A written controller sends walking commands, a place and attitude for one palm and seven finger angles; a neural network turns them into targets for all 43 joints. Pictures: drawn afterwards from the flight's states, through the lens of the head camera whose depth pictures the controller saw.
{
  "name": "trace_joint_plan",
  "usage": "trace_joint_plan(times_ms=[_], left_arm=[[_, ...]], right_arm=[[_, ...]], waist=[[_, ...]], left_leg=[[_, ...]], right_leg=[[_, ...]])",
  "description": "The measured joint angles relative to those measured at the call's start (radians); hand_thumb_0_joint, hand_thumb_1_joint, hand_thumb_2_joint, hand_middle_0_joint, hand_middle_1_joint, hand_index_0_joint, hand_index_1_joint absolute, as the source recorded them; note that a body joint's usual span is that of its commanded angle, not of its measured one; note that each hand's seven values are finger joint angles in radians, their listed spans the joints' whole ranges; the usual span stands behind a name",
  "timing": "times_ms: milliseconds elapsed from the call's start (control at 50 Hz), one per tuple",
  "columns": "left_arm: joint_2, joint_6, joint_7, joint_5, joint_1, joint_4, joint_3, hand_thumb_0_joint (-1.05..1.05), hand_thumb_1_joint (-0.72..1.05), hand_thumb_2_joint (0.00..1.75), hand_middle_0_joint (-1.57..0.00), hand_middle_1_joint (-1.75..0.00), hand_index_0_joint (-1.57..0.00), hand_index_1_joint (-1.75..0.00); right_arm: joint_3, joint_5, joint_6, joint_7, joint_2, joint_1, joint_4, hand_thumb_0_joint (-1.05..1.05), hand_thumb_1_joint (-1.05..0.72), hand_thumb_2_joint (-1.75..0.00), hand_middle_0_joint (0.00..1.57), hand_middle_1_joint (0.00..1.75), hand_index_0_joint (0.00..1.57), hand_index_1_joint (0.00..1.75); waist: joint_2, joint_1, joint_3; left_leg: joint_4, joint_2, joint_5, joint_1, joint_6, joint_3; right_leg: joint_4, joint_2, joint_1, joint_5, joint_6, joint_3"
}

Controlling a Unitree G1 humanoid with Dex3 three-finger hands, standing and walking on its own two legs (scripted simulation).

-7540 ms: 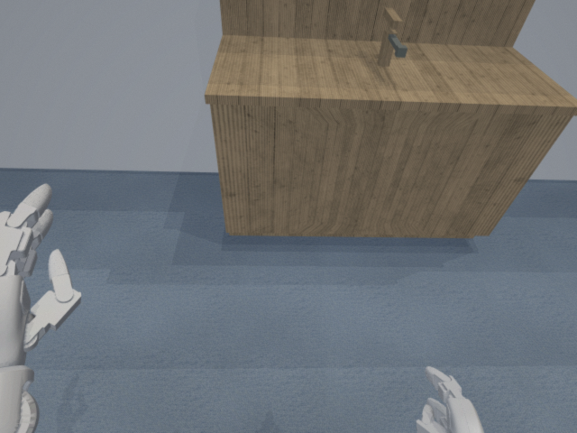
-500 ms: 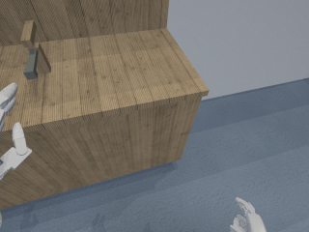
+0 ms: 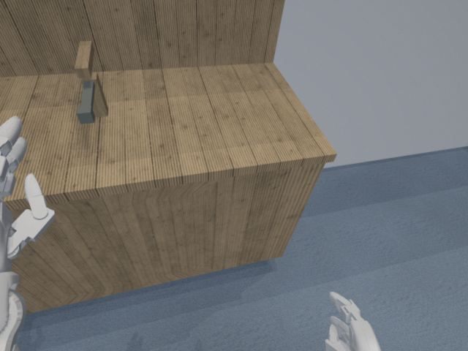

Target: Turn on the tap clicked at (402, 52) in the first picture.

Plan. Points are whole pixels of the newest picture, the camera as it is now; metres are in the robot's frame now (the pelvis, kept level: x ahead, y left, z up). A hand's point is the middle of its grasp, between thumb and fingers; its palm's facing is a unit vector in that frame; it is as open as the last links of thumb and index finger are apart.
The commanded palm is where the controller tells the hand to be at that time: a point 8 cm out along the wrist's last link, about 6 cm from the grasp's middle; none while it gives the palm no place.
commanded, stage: shuffle to correct the standing spot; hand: left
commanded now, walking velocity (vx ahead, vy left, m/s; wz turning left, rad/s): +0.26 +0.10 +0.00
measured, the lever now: (86, 115) +0.53 +0.39 +0.07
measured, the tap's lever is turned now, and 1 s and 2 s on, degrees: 0 0 0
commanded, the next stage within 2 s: come to a stop and stand still in 1.12 s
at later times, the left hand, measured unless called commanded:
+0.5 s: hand (70, 172) +0.29 +0.28 +0.17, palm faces +0.40 -0.85 -0.34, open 7.4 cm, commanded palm +0.24 +0.31 +0.18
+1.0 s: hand (63, 139) +0.36 +0.32 +0.16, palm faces +0.45 -0.78 -0.43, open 7.4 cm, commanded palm +0.31 +0.34 +0.18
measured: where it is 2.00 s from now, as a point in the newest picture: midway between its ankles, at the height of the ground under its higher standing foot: outside the picture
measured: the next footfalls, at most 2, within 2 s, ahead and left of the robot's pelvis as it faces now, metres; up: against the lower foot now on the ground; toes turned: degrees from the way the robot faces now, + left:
left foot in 0.54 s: +0.19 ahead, +0.16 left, +0.00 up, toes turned +1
right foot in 0.80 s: +0.18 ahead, -0.05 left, +0.00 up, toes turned -5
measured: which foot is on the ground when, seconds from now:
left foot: down 0.00-0.38, up 0.40-0.52, down 0.54-0.80, up 0.82-1.00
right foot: down 0.00-0.54, up 0.56-0.78, down 0.80-1.00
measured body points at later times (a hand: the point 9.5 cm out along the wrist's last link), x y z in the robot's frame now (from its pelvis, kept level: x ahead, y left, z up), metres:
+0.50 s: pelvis +0.08 +0.03 -0.02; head +0.10 +0.07 +0.43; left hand +0.26 +0.32 +0.18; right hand +0.25 -0.21 -0.09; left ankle +0.11 +0.14 -0.71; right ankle +0.03 -0.12 -0.74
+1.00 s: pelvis +0.15 +0.06 +0.00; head +0.17 +0.06 +0.45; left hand +0.33 +0.36 +0.18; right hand +0.29 -0.18 -0.10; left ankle +0.18 +0.20 -0.68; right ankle +0.14 -0.04 -0.74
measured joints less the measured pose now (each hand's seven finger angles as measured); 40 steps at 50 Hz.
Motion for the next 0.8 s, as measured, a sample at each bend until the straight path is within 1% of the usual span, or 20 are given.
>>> trace_joint_plan(times_ms=[60, 120, 220, 280, 340, 360, 400, 440, 460, 480, 520, 540, 560, 600, 640, 660, 680, 720, 780, 800], left_arm=[[-0.032, 0.002, -0.006, 0.009, 0.016, -0.010, -0.041, 0.02, 0.89, 0.90, -0.20, -0.30, -0.21, -0.30], [-0.033, 0.005, -0.016, 0.013, 0.049, -0.009, -0.059, 0.02, 0.89, 0.90, -0.20, -0.30, -0.21, -0.30], [0.010, 0.012, -0.018, 0.008, 0.054, -0.002, -0.024, 0.02, 0.89, 0.90, -0.21, -0.30, -0.21, -0.30], [0.026, 0.015, -0.012, 0.003, 0.040, -0.019, 0.000, 0.02, 0.89, 0.90, -0.21, -0.30, -0.21, -0.30], [0.032, 0.008, -0.010, 0.000, 0.042, -0.058, 0.004, 0.02, 0.89, 0.90, -0.21, -0.30, -0.21, -0.30], [0.037, 0.003, -0.010, -0.001, 0.042, -0.074, 0.003, 0.02, 0.89, 0.90, -0.21, -0.30, -0.21, -0.30], [0.044, -0.016, -0.010, -0.005, 0.042, -0.098, -0.005, 0.02, 0.89, 0.90, -0.21, -0.30, -0.21, -0.30], [0.041, -0.034, -0.005, -0.006, 0.056, -0.119, -0.009, 0.02, 0.89, 0.90, -0.21, -0.30, -0.21, -0.30], [0.039, -0.040, -0.003, -0.006, 0.069, -0.130, -0.004, 0.02, 0.89, 0.90, -0.21, -0.30, -0.21, -0.30], [0.035, -0.041, -0.001, -0.006, 0.082, -0.142, 0.003, 0.02, 0.89, 0.90, -0.21, -0.30, -0.21, -0.30], [0.028, -0.036, 0.001, -0.007, 0.093, -0.159, 0.014, 0.02, 0.89, 0.90, -0.21, -0.30, -0.21, -0.30], [0.024, -0.032, 0.001, -0.007, 0.090, -0.166, 0.018, 0.02, 0.89, 0.90, -0.21, -0.30, -0.21, -0.30], [0.027, -0.026, 0.002, -0.006, 0.071, -0.160, 0.024, 0.02, 0.89, 0.90, -0.21, -0.30, -0.21, -0.30], [0.040, -0.022, 0.005, -0.001, 0.026, -0.121, 0.040, 0.02, 0.89, 0.90, -0.21, -0.30, -0.21, -0.30], [0.055, -0.009, 0.002, 0.000, -0.002, -0.088, 0.053, 0.02, 0.89, 0.90, -0.21, -0.30, -0.21, -0.30], [0.059, -0.002, -0.002, 0.001, -0.010, -0.082, 0.056, 0.02, 0.89, 0.90, -0.21, -0.30, -0.21, -0.30], [0.060, 0.001, -0.005, 0.002, -0.011, -0.084, 0.057, 0.02, 0.89, 0.90, -0.21, -0.30, -0.21, -0.30], [0.056, -0.003, -0.009, 0.001, 0.011, -0.107, 0.054, 0.02, 0.89, 0.90, -0.21, -0.30, -0.21, -0.30], [0.066, -0.019, -0.011, 0.001, 0.088, -0.145, 0.047, 0.02, 0.89, 0.90, -0.21, -0.30, -0.21, -0.30], [0.081, -0.023, -0.011, 0.002, 0.117, -0.153, 0.051, 0.02, 0.89, 0.90, -0.21, -0.30, -0.21, -0.30]], right_arm=[[-0.005, -0.002, 0.007, 0.001, -0.013, 0.005, 0.002, 0.01, -0.90, -0.90, 0.21, 0.30, 0.20, 0.30], [-0.011, -0.003, 0.019, -0.003, -0.023, 0.000, 0.001, 0.01, -0.90, -0.90, 0.21, 0.30, 0.20, 0.30], [-0.022, 0.005, 0.029, -0.013, -0.028, -0.013, -0.015, 0.01, -0.90, -0.90, 0.21, 0.30, 0.20, 0.30], [-0.028, 0.008, 0.030, -0.008, -0.030, -0.017, -0.020, 0.01, -0.90, -0.90, 0.21, 0.30, 0.20, 0.30], [-0.033, 0.011, 0.034, 0.004, -0.034, -0.012, -0.025, 0.01, -0.90, -0.90, 0.21, 0.30, 0.20, 0.30], [-0.036, 0.013, 0.038, 0.008, -0.035, -0.013, -0.025, 0.01, -0.90, -0.90, 0.21, 0.30, 0.20, 0.30], [-0.042, 0.018, 0.047, 0.017, -0.037, -0.022, -0.016, 0.01, -0.90, -0.90, 0.21, 0.30, 0.20, 0.30], [-0.046, 0.020, 0.058, 0.025, -0.044, -0.027, -0.003, 0.01, -0.91, -0.90, 0.21, 0.30, 0.20, 0.30], [-0.047, 0.019, 0.066, 0.027, -0.046, -0.029, 0.000, 0.01, -0.91, -0.90, 0.21, 0.30, 0.20, 0.30], [-0.047, 0.017, 0.074, 0.027, -0.049, -0.031, 0.002, 0.01, -0.91, -0.90, 0.21, 0.30, 0.20, 0.30], [-0.051, 0.016, 0.079, 0.023, -0.059, -0.029, -0.003, 0.01, -0.91, -0.90, 0.21, 0.30, 0.20, 0.30], [-0.056, 0.016, 0.075, 0.018, -0.071, -0.028, -0.011, 0.01, -0.90, -0.90, 0.21, 0.30, 0.20, 0.30], [-0.067, 0.016, 0.072, 0.012, -0.067, -0.039, -0.007, 0.01, -0.91, -0.90, 0.21, 0.30, 0.20, 0.30], [-0.078, 0.014, 0.069, -0.001, -0.035, -0.069, 0.010, 0.01, -0.91, -0.90, 0.20, 0.30, 0.20, 0.30], [-0.068, 0.013, 0.064, 0.002, 0.002, -0.079, 0.017, 0.01, -0.91, -0.90, 0.20, 0.30, 0.20, 0.30], [-0.060, 0.013, 0.061, 0.007, 0.017, -0.078, 0.015, 0.01, -0.91, -0.90, 0.20, 0.30, 0.20, 0.30], [-0.051, 0.014, 0.056, 0.012, 0.027, -0.075, 0.013, 0.01, -0.91, -0.90, 0.20, 0.30, 0.20, 0.30], [-0.034, 0.015, 0.045, 0.023, 0.036, -0.061, 0.003, 0.01, -0.91, -0.90, 0.20, 0.30, 0.20, 0.30], [-0.014, 0.017, 0.039, 0.028, 0.030, -0.030, -0.012, 0.01, -0.90, -0.90, 0.21, 0.30, 0.20, 0.30], [-0.010, 0.017, 0.043, 0.026, 0.027, -0.019, -0.017, 0.01, -0.90, -0.90, 0.21, 0.30, 0.20, 0.30]], waist=[[0.009, -0.010, -0.025], [0.015, -0.019, -0.041], [0.003, -0.033, -0.023], [0.010, -0.040, -0.002], [0.034, -0.050, 0.002], [0.038, -0.053, 0.003], [0.033, -0.051, 0.017], [0.017, -0.037, 0.030], [0.007, -0.029, 0.034], [-0.003, -0.024, 0.039], [-0.006, -0.027, 0.049], [0.007, -0.027, 0.053], [0.003, -0.024, 0.066], [-0.010, -0.023, 0.094], [-0.018, -0.039, 0.096], [-0.019, -0.047, 0.094], [-0.017, -0.051, 0.091], [-0.001, -0.058, 0.079], [0.031, -0.059, 0.045], [0.033, -0.058, 0.028]], left_leg=[[0.026, -0.009, -0.027, -0.004, 0.008, -0.009], [0.056, -0.011, -0.060, -0.005, 0.013, -0.005], [0.090, -0.022, -0.106, 0.005, 0.020, 0.008], [0.102, -0.022, -0.127, 0.019, 0.020, 0.006], [0.143, -0.008, -0.156, 0.008, 0.013, -0.008], [0.194, -0.003, -0.160, -0.020, 0.003, -0.013], [0.384, -0.003, -0.131, -0.112, -0.030, -0.031], [0.537, -0.003, -0.224, -0.201, -0.035, -0.059], [0.544, 0.011, -0.241, -0.231, -0.032, -0.070], [0.495, 0.030, -0.222, -0.243, -0.031, -0.076], [0.311, 0.059, -0.065, -0.223, -0.042, -0.085], [0.241, 0.066, -0.028, -0.200, -0.056, -0.093], [0.264, 0.056, -0.040, -0.198, -0.067, -0.081], [0.292, 0.040, -0.067, -0.182, -0.055, -0.055], [0.257, 0.026, -0.055, -0.163, -0.040, -0.050], [0.231, 0.022, -0.041, -0.155, -0.037, -0.052], [0.205, 0.020, -0.028, -0.146, -0.035, -0.052], [0.162, 0.019, -0.009, -0.135, -0.035, -0.052], [0.156, 0.021, -0.017, -0.140, -0.041, -0.050], [0.187, 0.019, -0.052, -0.158, -0.039, -0.042]], right_leg=[[0.021, 0.005, 0.001, -0.019, -0.001, 0.017], [0.051, 0.003, -0.002, -0.049, 0.009, 0.024], [0.129, -0.008, -0.018, -0.104, 0.005, 0.038], [0.164, -0.011, -0.014, -0.120, -0.004, 0.026], [0.135, -0.001, 0.014, -0.142, -0.002, 0.004], [0.130, 0.000, 0.018, -0.153, 0.010, -0.003], [0.142, -0.003, 0.021, -0.166, 0.018, -0.009], [0.146, -0.009, 0.031, -0.174, 0.020, 0.000], [0.146, -0.013, 0.035, -0.178, 0.025, 0.008], [0.151, -0.018, 0.038, -0.183, 0.031, 0.018], [0.190, -0.030, 0.043, -0.215, 0.044, 0.024], [0.246, -0.034, 0.029, -0.244, 0.037, 0.024], [0.348, -0.040, -0.001, -0.283, 0.028, 0.042], [0.577, -0.016, -0.079, -0.327, 0.011, 0.085], [0.700, 0.007, -0.150, -0.335, 0.008, 0.074], [0.710, 0.012, -0.178, -0.330, 0.007, 0.059], [0.689, 0.013, -0.197, -0.312, 0.006, 0.043], [0.571, 0.010, -0.204, -0.269, 0.004, 0.009], [0.292, 0.010, -0.132, -0.202, 0.001, -0.028], [0.204, 0.008, -0.104, -0.185, -0.012, -0.024]])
